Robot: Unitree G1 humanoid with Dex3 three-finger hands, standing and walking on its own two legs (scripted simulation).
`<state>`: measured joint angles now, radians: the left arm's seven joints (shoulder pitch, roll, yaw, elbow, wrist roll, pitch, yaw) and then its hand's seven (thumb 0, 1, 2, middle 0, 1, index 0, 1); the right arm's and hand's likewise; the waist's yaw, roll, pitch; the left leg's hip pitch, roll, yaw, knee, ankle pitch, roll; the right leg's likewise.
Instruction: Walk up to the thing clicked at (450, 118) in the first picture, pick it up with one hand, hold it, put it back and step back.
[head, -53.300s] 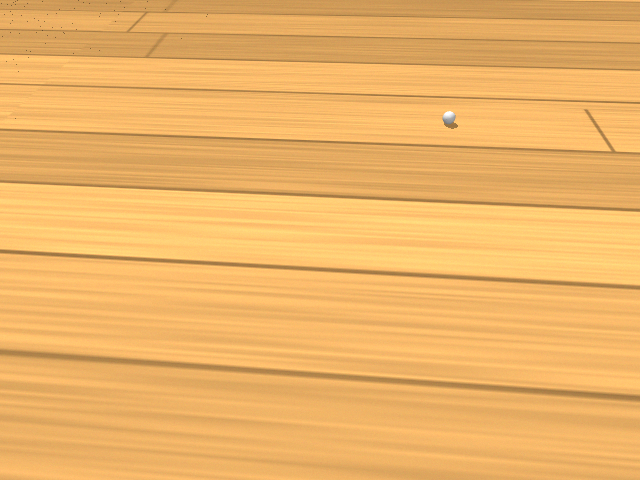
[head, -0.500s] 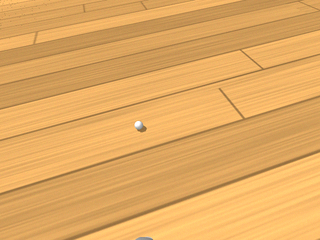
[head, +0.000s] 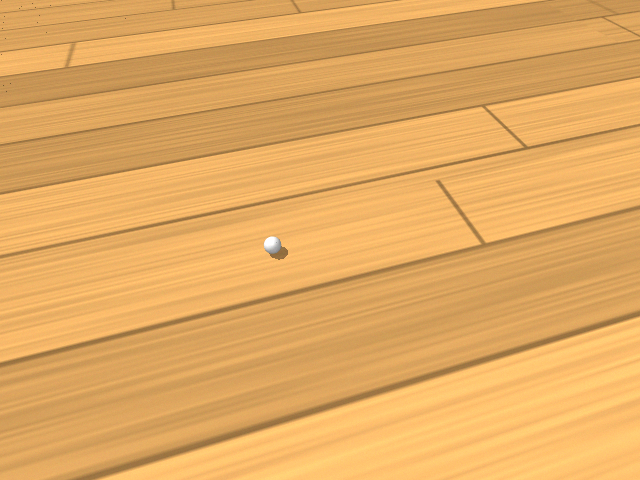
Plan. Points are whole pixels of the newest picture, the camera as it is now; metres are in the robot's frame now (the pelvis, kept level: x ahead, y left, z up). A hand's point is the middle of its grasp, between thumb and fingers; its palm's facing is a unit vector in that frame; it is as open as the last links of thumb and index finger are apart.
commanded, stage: step back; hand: left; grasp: from above
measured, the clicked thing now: (272, 245) +1.10 +0.21 -0.72
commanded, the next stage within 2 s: stand in 0.46 s
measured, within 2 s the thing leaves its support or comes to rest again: neither
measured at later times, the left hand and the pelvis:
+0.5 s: hand out of the picture +0.13 +0.30 -0.14, palm faces +0.05 -0.93 -0.36, open 7.4 cm; pelvis +0.04 +0.03 +0.01, yaw +1 degrees
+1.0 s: hand out of the picture +0.10 +0.27 -0.13, palm faces +0.00 -0.94 -0.35, open 7.4 cm; pelvis +0.03 +0.02 +0.03, yaw +1 degrees
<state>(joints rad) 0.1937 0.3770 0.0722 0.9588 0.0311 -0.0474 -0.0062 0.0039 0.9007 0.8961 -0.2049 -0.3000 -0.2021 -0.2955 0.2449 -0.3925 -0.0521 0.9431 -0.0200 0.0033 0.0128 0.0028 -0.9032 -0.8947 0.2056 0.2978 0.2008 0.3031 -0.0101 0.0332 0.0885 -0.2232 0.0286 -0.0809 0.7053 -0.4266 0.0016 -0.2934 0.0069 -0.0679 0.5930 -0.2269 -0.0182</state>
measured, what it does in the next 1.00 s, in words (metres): steps on the spot: left foot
